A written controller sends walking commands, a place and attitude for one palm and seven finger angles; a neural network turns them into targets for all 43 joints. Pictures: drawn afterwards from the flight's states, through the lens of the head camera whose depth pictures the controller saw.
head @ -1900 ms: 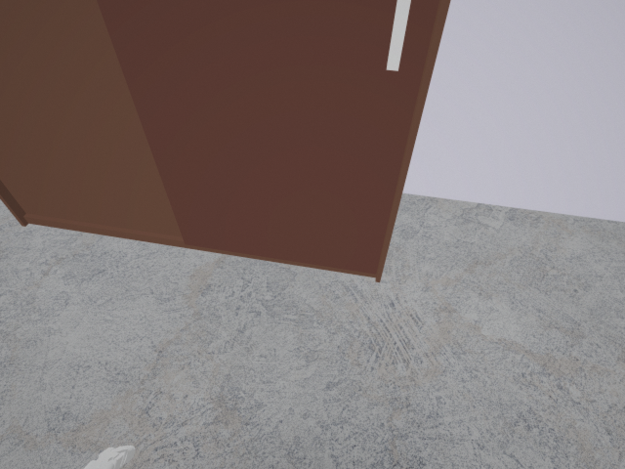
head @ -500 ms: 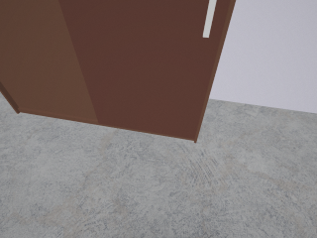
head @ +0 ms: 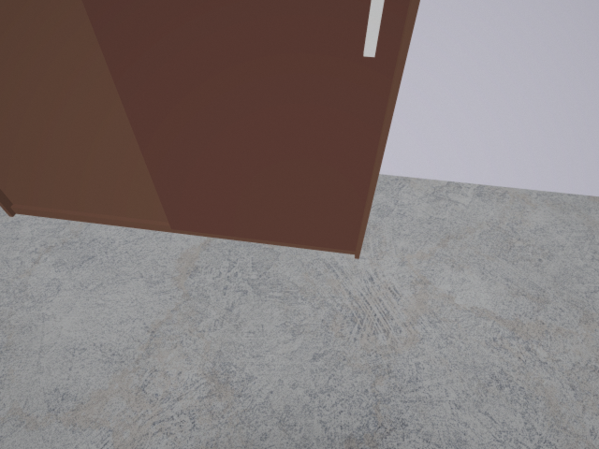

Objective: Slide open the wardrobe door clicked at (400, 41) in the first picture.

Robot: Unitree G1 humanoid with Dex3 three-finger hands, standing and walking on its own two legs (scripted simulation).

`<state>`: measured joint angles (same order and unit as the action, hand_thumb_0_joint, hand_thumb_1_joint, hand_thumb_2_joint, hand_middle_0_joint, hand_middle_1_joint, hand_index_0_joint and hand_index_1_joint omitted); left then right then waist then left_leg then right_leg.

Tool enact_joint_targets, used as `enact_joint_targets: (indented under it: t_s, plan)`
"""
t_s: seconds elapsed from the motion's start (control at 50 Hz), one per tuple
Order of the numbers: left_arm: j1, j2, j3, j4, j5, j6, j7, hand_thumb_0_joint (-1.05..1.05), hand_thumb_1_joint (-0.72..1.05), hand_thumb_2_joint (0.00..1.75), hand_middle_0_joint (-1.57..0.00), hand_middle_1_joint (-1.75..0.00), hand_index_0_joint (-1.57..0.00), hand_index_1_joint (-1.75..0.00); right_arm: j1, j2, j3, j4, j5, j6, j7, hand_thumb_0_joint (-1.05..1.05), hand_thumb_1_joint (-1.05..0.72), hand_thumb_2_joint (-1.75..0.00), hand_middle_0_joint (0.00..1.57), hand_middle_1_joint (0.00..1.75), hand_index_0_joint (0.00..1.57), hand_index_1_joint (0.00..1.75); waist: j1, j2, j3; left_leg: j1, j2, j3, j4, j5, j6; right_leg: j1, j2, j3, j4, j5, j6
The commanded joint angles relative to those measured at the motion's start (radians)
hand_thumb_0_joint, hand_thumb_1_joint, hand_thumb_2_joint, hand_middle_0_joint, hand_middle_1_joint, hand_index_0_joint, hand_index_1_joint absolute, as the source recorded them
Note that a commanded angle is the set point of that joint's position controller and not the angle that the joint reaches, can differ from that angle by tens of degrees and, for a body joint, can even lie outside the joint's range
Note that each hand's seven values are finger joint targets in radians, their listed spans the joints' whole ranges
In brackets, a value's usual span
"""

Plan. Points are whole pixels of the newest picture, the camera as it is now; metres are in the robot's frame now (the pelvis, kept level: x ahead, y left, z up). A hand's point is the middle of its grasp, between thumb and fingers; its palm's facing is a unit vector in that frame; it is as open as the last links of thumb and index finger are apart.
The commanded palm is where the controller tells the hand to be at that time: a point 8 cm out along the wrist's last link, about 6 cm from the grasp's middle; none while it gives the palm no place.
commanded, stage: take the last steps up to it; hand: right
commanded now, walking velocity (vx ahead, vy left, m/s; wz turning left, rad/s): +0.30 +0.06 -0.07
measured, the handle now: out of the picture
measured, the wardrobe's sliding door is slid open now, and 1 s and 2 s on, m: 0.00 0.00 0.00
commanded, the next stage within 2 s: come to a stop and stand still in 1.22 s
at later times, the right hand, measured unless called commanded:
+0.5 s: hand out of the picture +0.06 -0.15 -0.18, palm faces +0.13 +0.97 -0.20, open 7.4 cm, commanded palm none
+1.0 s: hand (424, 386) +0.27 -0.20 -0.19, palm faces +0.11 +0.99 -0.12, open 7.4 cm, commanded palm none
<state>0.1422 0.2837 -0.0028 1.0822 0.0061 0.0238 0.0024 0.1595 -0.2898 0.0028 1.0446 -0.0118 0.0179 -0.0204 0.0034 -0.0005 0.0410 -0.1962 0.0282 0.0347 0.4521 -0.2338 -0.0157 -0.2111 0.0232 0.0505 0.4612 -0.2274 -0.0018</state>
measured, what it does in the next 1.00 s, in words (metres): walks ahead: right foot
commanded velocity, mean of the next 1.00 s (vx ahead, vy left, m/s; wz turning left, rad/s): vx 0.30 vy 0.07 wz -0.01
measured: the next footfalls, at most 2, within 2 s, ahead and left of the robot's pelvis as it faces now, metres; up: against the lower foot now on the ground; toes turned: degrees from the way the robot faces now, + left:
right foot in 0.80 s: +0.37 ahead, -0.09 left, +0.00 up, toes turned -12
left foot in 1.42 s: +0.59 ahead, +0.12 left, +0.00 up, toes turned +5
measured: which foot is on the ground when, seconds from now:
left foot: down 0.00-0.80, up 0.82-1.00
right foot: down 0.00-0.40, up 0.42-0.78, down 0.80-1.00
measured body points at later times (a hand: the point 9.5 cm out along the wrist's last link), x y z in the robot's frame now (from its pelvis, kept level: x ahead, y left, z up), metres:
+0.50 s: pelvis +0.10 +0.03 -0.01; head +0.11 +0.03 +0.44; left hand +0.06 +0.26 -0.17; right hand +0.05 -0.20 -0.16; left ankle +0.05 +0.11 -0.74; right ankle +0.04 -0.09 -0.68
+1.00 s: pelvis +0.30 -0.04 +0.00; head +0.30 -0.07 +0.45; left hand +0.38 +0.20 -0.13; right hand +0.27 -0.25 -0.18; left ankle +0.26 +0.12 -0.64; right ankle +0.33 -0.08 -0.74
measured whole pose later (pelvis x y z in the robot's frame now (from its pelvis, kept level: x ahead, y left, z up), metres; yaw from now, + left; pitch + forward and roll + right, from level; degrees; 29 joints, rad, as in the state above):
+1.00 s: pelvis +0.30 -0.04 +0.00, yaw -1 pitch -1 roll +2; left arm 0.20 0.14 0.06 1.03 0.00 -0.08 0.04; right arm 0.35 -0.15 -0.06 1.08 -0.03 -0.02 -0.01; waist -0.02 0.04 0.03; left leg -0.48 0.08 0.02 1.23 -0.27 0.00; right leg -0.24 -0.01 -0.20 0.50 -0.24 -0.11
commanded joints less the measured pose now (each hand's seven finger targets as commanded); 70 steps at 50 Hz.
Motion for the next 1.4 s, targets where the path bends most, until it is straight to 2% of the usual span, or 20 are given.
enact_joint_targets:
  t_s: [0.0, 0.08, 0.18, 0.24, 0.32, 0.34, 0.38, 0.4, 0.46, 0.54, 0.68, 0.72, 0.76, 0.8, 0.86, 0.96, 1.12, 1.28, 1.34, 1.38]
  plan:
    - [0.031, 0.118, 0.019, -0.043, 0.011, -0.02, 0.0, 0.0, 0.9, 0.9, -0.2, -0.3, -0.2, -0.3, 0.039, -0.128, -0.024, -0.037, -0.002, -0.013, -0.004, 0.0, -0.9, -0.9, 0.2, 0.3, 0.2, 0.3, -0.007, 0.029, -0.09, 0.039, 0.104, -0.095, -0.094, -0.129, 0.017, -0.024, -0.102, 0.089, -0.064, 0.013, -0.016]
    - [0.073, 0.09, 0.027, -0.031, 0.021, -0.02, -0.001, 0.0, 0.9, 0.9, -0.2, -0.3, -0.2, -0.3, 0.096, -0.105, -0.029, -0.017, -0.012, -0.01, 0.011, 0.0, -0.9, -0.9, 0.2, 0.3, 0.2, 0.3, -0.012, 0.031, 0.032, -0.037, 0.085, -0.112, -0.112, -0.396, 0.039, -0.132, -0.078, 0.103, -0.091, -0.353, -0.033]
    - [0.175, 0.094, 0.047, -0.011, 0.016, -0.04, 0.01, 0.0, 0.9, 0.9, -0.2, -0.3, -0.2, -0.3, 0.142, -0.029, -0.032, -0.015, -0.013, -0.028, 0.024, 0.0, -0.9, -0.9, 0.2, 0.3, 0.2, 0.3, 0.011, -0.11, 0.091, -0.14, 0.001, 0.002, 0.116, -0.249, 0.033, -0.093, -0.193, 0.277, -0.198, -0.432, -0.117]
    - [0.24, 0.098, 0.064, -0.003, 0.012, -0.055, 0.021, 0.0, 0.9, 0.9, -0.2, -0.3, -0.2, -0.3, 0.13, 0.019, -0.029, -0.035, -0.016, -0.042, 0.026, 0.0, -0.9, -0.9, 0.2, 0.3, 0.2, 0.3, 0.034, -0.176, 0.1, -0.283, -0.018, 0.024, 0.252, -0.212, 0.023, 0.037, -0.276, 0.4, -0.244, -0.327, -0.191]
    - [0.237, 0.05, 0.059, -0.001, 0.011, -0.068, 0.029, 0.0, 0.9, 0.9, -0.2, -0.3, -0.2, -0.3, 0.195, 0.043, -0.042, -0.021, -0.008, -0.064, 0.033, 0.0, -0.9, -0.9, 0.2, 0.3, 0.2, 0.3, -0.008, -0.147, 0.038, -0.1, -0.004, 0.027, 0.077, -0.166, 0.025, 0.01, -0.234, 0.249, -0.092, 0.042, -0.161]
    - [0.208, 0.034, 0.055, -0.009, 0.008, -0.07, 0.03, 0.0, 0.9, 0.9, -0.2, -0.3, -0.2, -0.3, 0.286, 0.034, -0.051, 0.012, -0.008, -0.069, 0.032, 0.0, -0.9, -0.9, 0.2, 0.3, 0.2, 0.3, -0.055, -0.092, -0.001, 0.112, 0.019, -0.001, -0.022, -0.072, 0.038, -0.124, -0.177, 0.156, 0.037, 0.039, -0.116]
    - [0.108, -0.055, 0.04, -0.086, 0.002, -0.082, 0.02, 0.0, 0.9, 0.9, -0.2, -0.3, -0.2, -0.3, 0.507, -0.108, -0.085, 0.074, -0.01, -0.079, 0.006, 0.0, -0.9, -0.9, 0.2, 0.3, 0.2, 0.3, -0.137, 0.327, -0.023, 0.374, 0.375, -0.47, -0.236, -0.007, 0.145, -0.503, -0.006, -0.098, 0.474, -0.295, -0.03]
    - [0.086, -0.011, 0.056, -0.082, 0.011, -0.08, 0.016, 0.0, 0.9, 0.9, -0.2, -0.3, -0.2, -0.3, 0.516, -0.076, -0.075, 0.086, -0.004, -0.078, -0.001, 0.0, -0.9, -0.9, 0.2, 0.3, 0.2, 0.3, -0.123, 0.197, 0.0, 0.326, 0.386, -0.468, -0.24, -0.019, 0.183, -0.513, -0.055, -0.046, 0.584, -0.298, -0.034]
    - [0.084, -0.052, 0.065, -0.056, 0.019, -0.067, -0.001, 0.0, 0.9, 0.9, -0.2, -0.3, -0.2, -0.3, 0.392, 0.025, -0.051, 0.057, -0.013, -0.079, -0.002, 0.0, -0.9, -0.9, 0.2, 0.3, 0.2, 0.3, -0.056, 0.088, 0.141, 0.132, 0.303, -0.316, -0.274, -0.101, 0.194, -0.508, -0.12, -0.059, 0.687, -0.141, -0.026]
    - [0.085, -0.094, 0.061, -0.06, 0.02, -0.053, -0.011, 0.0, 0.9, 0.9, -0.2, -0.3, -0.2, -0.3, 0.408, 0.065, -0.036, 0.067, -0.017, -0.097, -0.008, 0.0, -0.9, -0.9, 0.2, 0.3, 0.2, 0.3, -0.017, 0.114, 0.125, 0.14, 0.223, -0.115, -0.248, 0.294, 0.16, -0.495, -0.123, -0.125, 0.644, -0.038, -0.001]
    - [-0.058, -0.118, 0.05, -0.112, 0.009, -0.068, -0.024, 0.0, 0.9, 0.9, -0.2, -0.3, -0.2, -0.3, 0.432, 0.055, -0.038, 0.104, -0.018, -0.098, -0.018, 0.0, -0.9, -0.9, 0.2, 0.3, 0.2, 0.3, -0.027, 0.139, 0.116, 0.159, 0.171, -0.009, -0.196, 0.631, 0.141, -0.314, -0.068, -0.236, 0.275, 0.014, -0.022]
    - [0.043, -0.095, 0.057, -0.086, 0.008, -0.076, -0.01, 0.0, 0.9, 0.9, -0.2, -0.3, -0.2, -0.3, 0.403, 0.032, -0.047, 0.1, -0.014, -0.098, -0.017, 0.0, -0.9, -0.9, 0.2, 0.3, 0.2, 0.3, 0.028, 0.139, 0.059, 0.142, 0.167, 0.017, -0.07, 0.811, 0.133, -0.128, -0.021, -0.259, 0.212, 0.027, -0.05]
    - [0.311, -0.021, 0.079, -0.011, 0.017, -0.082, 0.006, 0.0, 0.9, 0.9, -0.2, -0.3, -0.2, -0.3, 0.374, 0.028, -0.053, 0.088, -0.004, -0.1, -0.015, 0.0, -0.9, -0.9, 0.2, 0.3, 0.2, 0.3, 0.145, 0.08, -0.113, 0.044, 0.132, 0.045, 0.269, 0.663, 0.089, 0.219, -0.072, -0.176, 0.094, 0.152, -0.079]
    - [0.455, 0.153, 0.114, 0.014, 0.02, -0.08, 0.021, 0.0, 0.9, 0.9, -0.2, -0.3, -0.2, -0.3, 0.423, 0.103, -0.044, 0.041, 0.01, -0.093, -0.003, 0.0, -0.9, -0.9, 0.2, 0.3, 0.2, 0.3, 0.134, -0.25, -0.284, -0.316, -0.071, 0.017, 0.853, -0.329, 0.042, 0.471, -0.518, 0.473, -0.121, 0.239, -0.257]
    - [0.19, 0.001, 0.077, -0.044, 0.009, -0.086, 0.026, 0.0, 0.9, 0.9, -0.2, -0.3, -0.2, -0.3, 0.293, 0.106, -0.058, 0.033, -0.013, -0.069, 0.006, 0.0, -0.9, -0.9, 0.2, 0.3, 0.2, 0.3, 0.034, -0.047, 0.043, -0.389, 0.07, -0.072, 0.921, -0.115, 0.042, 0.029, -0.428, 0.28, -0.267, -0.074, -0.173]
    - [0.177, -0.085, 0.064, -0.049, 0.011, -0.115, 0.024, 0.0, 0.9, 0.9, -0.2, -0.3, -0.2, -0.3, 0.349, 0.156, -0.064, 0.04, -0.029, -0.022, 0.022, 0.0, -0.9, -0.9, 0.2, 0.3, 0.2, 0.3, -0.035, -0.071, 0.043, -0.319, 0.088, -0.038, 0.766, 0.051, -0.002, -0.106, -0.285, -0.032, -0.293, 0.06, -0.095]
    - [0.306, -0.044, 0.059, -0.007, 0.007, -0.114, 0.039, 0.0, 0.9, 0.9, -0.2, -0.3, -0.2, -0.3, 0.132, 0.098, -0.075, -0.029, -0.021, -0.008, 0.032, 0.0, -0.9, -0.9, 0.2, 0.3, 0.2, 0.3, 0.001, -0.098, 0.074, -0.508, 0.091, -0.016, 0.601, 0.147, -0.031, 0.122, -0.29, -0.065, -0.256, 0.428, -0.061]
    - [0.435, -0.047, 0.059, 0.052, 0.025, -0.094, 0.044, 0.0, 0.9, 0.9, -0.2, -0.3, -0.2, -0.3, -0.085, 0.104, -0.053, -0.089, -0.013, -0.024, 0.036, 0.0, -0.9, -0.9, 0.2, 0.3, 0.2, 0.3, 0.077, -0.107, 0.098, -0.433, 0.063, 0.059, 0.262, 0.044, 0.01, 0.239, -0.318, -0.072, -0.18, 0.584, -0.134]
    - [0.408, -0.047, 0.053, 0.06, 0.023, -0.083, 0.05, 0.0, 0.9, 0.9, -0.2, -0.3, -0.2, -0.3, -0.019, 0.115, -0.046, -0.074, -0.009, -0.037, 0.023, 0.0, -0.9, -0.9, 0.2, 0.3, 0.2, 0.3, 0.036, -0.137, 0.05, -0.241, 0.008, 0.087, 0.134, 0.029, 0.036, 0.223, -0.297, -0.1, -0.062, 0.774, -0.121]
    - [0.392, -0.057, 0.048, 0.06, 0.004, -0.081, 0.049, 0.0, 0.9, 0.9, -0.2, -0.3, -0.2, -0.3, 0.175, 0.053, -0.061, -0.018, -0.013, -0.056, 0.003, 0.0, -0.9, -0.9, 0.2, 0.3, 0.2, 0.3, -0.055, -0.046, -0.083, 0.11, 0.037, 0.039, -0.027, 0.361, 0.036, 0.097, -0.236, -0.112, 0.14, 0.66, -0.049]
